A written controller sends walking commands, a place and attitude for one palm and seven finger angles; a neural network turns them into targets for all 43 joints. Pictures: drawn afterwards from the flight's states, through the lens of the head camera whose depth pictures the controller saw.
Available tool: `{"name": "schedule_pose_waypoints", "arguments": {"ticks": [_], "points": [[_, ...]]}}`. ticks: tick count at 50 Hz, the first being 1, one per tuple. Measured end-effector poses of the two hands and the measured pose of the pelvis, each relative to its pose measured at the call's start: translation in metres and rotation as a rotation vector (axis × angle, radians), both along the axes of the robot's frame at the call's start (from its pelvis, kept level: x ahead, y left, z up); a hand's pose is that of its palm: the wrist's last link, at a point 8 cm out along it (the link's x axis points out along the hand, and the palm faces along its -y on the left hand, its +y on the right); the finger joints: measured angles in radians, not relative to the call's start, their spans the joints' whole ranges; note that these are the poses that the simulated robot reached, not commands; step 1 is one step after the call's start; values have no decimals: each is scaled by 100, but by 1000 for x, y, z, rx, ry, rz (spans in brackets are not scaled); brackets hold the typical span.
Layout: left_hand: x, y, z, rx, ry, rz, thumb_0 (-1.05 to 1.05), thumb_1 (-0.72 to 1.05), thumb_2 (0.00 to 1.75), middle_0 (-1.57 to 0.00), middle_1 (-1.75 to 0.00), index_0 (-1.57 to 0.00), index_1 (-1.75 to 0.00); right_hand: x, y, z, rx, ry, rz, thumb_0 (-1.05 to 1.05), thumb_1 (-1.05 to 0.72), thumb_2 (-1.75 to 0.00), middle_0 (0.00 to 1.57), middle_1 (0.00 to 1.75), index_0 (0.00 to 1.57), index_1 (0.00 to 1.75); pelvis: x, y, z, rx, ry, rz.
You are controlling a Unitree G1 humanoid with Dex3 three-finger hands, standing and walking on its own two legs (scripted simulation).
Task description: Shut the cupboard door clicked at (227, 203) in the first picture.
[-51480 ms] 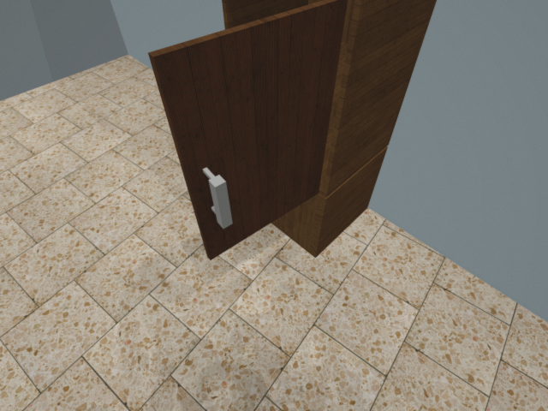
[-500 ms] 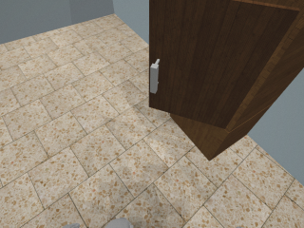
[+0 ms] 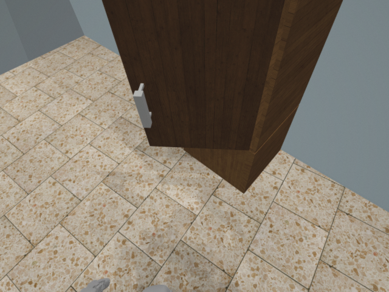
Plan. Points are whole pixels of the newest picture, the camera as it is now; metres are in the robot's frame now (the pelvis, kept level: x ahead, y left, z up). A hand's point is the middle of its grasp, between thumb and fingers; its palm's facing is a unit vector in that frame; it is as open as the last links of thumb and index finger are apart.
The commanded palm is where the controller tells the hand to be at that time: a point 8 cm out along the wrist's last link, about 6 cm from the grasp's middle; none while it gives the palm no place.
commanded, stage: take the last steps up to it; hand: left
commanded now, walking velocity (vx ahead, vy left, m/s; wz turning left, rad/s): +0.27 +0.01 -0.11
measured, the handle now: (144, 105) +0.67 +0.20 -0.07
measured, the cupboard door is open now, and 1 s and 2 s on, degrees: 37 37 37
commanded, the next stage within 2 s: come to a stop and stand still in 0.54 s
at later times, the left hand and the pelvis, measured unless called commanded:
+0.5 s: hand (128, 289) +0.15 +0.17 -0.16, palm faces -0.03 -0.98 -0.18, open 7.4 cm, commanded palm none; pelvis +0.09 -0.01 +0.01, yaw -3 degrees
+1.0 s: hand (142, 261) +0.21 +0.15 -0.18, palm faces +0.03 -0.98 -0.19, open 7.3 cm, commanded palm none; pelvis +0.18 -0.02 +0.00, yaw -3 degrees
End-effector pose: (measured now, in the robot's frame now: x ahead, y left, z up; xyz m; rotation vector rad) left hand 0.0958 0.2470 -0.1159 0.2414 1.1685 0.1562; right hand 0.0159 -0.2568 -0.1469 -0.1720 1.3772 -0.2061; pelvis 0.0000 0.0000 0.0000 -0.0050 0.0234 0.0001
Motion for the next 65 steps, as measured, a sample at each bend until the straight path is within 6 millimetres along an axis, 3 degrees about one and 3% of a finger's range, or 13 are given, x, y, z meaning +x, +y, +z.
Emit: {"name": "schedule_pose_waypoints", "arguments": {"ticks": [8, 13, 16, 19, 24, 29, 32, 37, 43, 48, 54, 65], "points": [[-14, -20, -5, -62, 51, 21, 0, 91, 90, -20, -30, -20, -30, 18, 5, 18, 16, -44, 8, 1, -91, -90, 20, 30, 20, 30, 17, -4, 11, 11, 0, -16], [-24, -11, -25, -102, 101, 66, 0, 91, 90, -20, -30, -21, -30, 43, 19, 20, -1, -101, 34, 0, -90, -90, 20, 30, 20, 30, 38, 5, 3, -11, -6, -28], [-24, -7, -32, -103, 164, 52, 0, 91, 90, -20, -30, -20, -30, 49, 27, 21, -7, -119, 15, 0, -90, -90, 20, 30, 20, 30, 50, 7, 1, 4, -13, -52], [-10, -8, -26, -102, 188, 26, 1, 91, 90, -20, -30, -20, -30, 43, 32, 24, 6, -95, -13, 0, -90, -90, 20, 30, 20, 30, 62, 5, 7, 4, -15, -58], [38, -21, -14, -96, 122, 3, 1, 91, 90, -20, -30, -20, -30, 26, 34, 20, 50, 30, -41, 0, -90, -90, 20, 30, 20, 30, 85, -5, 12, 0, -22, -56], [82, -41, -19, -67, 55, -9, 1, 91, 90, -20, -30, -20, -30, 26, 19, -2, 95, 125, -86, 0, -90, -90, 20, 30, 20, 30, 114, -26, -3, 27, -33, -67], [92, -51, -15, -65, 52, 19, 0, 92, 90, -20, -30, -20, -30, 48, 9, -2, 95, 141, -77, 0, -90, -90, 20, 30, 20, 30, 129, -32, 0, 11, -35, -46], [90, -55, -9, -58, 114, 50, 0, 93, 90, -20, -30, -20, -30, 115, -5, 13, 60, 43, -40, 1, -91, -90, 20, 30, 20, 30, 152, -36, 12, 16, -20, -37], [93, -55, -25, -89, 192, 68, 0, 92, 90, -20, -30, -20, -30, 193, -3, 15, 26, -91, 3, 0, -91, -90, 19, 30, 20, 30, 174, -27, 6, -11, -29, -48], [106, -46, -35, -93, 198, 81, 0, 91, 90, -20, -30, -20, -30, 232, 4, 19, 1, -146, 44, 0, -91, -90, 20, 30, 20, 30, 181, -22, 1, 4, -29, -50], [120, -39, -24, -48, 157, 62, 0, 91, 90, -20, -30, -20, -30, 249, 0, 19, 13, -194, 64, 0, -90, -90, 20, 30, 20, 30, 171, -29, 4, 2, -13, -53], [118, -47, -7, 39, 23, 7, 0, 91, 90, -20, -30, -20, -30, 226, -37, 11, 17, -233, 23, 0, -90, -90, 20, 30, 20, 30, 161, -50, -4, 4, -31, -44]]}}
